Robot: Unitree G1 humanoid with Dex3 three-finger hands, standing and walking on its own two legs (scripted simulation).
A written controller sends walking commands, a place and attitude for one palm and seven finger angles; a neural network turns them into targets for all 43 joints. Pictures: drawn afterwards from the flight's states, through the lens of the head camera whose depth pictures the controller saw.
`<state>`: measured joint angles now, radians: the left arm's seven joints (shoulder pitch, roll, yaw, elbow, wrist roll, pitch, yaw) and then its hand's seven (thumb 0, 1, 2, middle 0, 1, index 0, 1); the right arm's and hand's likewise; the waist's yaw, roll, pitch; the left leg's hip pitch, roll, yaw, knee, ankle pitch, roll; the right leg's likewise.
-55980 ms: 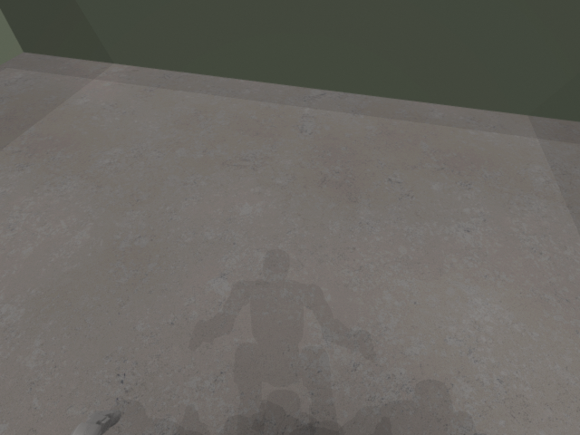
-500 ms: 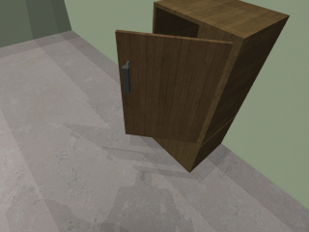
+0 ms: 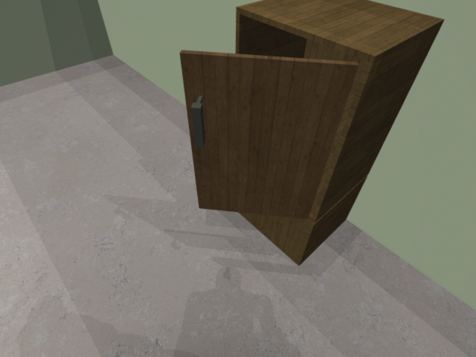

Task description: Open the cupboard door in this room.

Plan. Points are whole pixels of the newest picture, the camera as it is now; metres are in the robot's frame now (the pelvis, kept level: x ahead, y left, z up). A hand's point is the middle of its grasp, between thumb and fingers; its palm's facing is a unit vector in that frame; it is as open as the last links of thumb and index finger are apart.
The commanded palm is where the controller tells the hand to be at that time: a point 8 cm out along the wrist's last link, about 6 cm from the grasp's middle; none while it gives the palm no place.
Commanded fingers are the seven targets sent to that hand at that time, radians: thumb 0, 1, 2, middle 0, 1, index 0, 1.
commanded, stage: shuffle to correct the standing spot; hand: left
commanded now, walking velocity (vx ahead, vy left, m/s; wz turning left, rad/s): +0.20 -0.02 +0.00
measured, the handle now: (200, 121) +0.68 +0.17 +0.02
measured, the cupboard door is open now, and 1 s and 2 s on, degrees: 41 41 41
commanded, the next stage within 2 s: come to a stop and stand still in 0.52 s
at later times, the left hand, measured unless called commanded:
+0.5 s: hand (151, 344) +0.18 +0.19 -0.16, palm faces -0.08 -0.98 -0.20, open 7.3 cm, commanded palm none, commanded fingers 0.00 0.90 0.90 -0.20 -0.30 -0.20 -0.30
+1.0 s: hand (157, 343) +0.19 +0.18 -0.19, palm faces +0.04 -0.98 -0.20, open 7.3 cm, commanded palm none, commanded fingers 0.00 0.90 0.90 -0.20 -0.30 -0.20 -0.30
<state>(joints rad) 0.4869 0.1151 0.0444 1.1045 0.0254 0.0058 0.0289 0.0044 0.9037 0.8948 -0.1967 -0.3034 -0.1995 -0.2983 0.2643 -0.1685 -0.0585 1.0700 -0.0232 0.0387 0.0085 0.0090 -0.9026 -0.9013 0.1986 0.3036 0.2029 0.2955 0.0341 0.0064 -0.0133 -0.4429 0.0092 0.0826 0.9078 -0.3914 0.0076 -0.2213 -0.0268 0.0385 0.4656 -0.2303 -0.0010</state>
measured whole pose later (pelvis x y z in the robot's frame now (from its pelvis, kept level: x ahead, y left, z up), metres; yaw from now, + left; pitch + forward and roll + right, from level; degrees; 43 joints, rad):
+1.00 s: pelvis +0.15 +0.00 -0.01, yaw -2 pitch -2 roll +0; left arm 0.24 0.18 0.05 1.02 0.02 0.03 0.04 0.00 0.93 0.89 -0.20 -0.30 -0.20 -0.30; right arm 0.18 -0.15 -0.04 1.01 -0.03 0.00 -0.03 0.01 -0.93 -0.90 0.20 0.30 0.20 0.30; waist 0.03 -0.04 0.08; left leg -0.28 0.02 0.14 0.55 -0.25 0.06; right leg -0.26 -0.05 -0.08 0.64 -0.37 0.00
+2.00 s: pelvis +0.09 +0.00 +0.00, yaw -1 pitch -1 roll -1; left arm 0.32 0.10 0.00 1.14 0.01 -0.03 0.05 0.01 0.92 0.89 -0.20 -0.30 -0.20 -0.30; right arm 0.34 -0.09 0.01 1.13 -0.01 -0.01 -0.03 0.01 -0.90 -0.90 0.20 0.30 0.20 0.30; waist -0.01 0.01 0.04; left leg -0.16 0.03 0.05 0.53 -0.36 0.01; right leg -0.21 0.01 -0.09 0.49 -0.26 -0.02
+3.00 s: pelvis +0.04 -0.02 -0.07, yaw -1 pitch +10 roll +1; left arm 0.38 0.21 0.22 0.26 -0.30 -0.51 -0.39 0.01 0.58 0.76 -0.22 -0.51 -0.23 -0.50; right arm 0.14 -0.32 -0.08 0.47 0.02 -0.27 -0.02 0.01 -0.91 -0.90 0.20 0.30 0.20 0.30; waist 0.02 -0.06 -0.10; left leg -0.71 0.02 0.04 1.03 -0.50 -0.01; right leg -0.79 -0.04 -0.09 1.03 -0.43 -0.06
